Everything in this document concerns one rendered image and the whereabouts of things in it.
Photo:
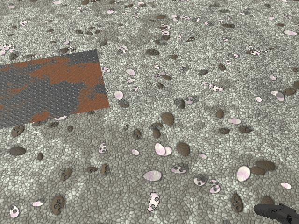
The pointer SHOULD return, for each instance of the right robot hand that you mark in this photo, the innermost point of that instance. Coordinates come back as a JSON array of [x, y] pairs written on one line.
[[280, 212]]

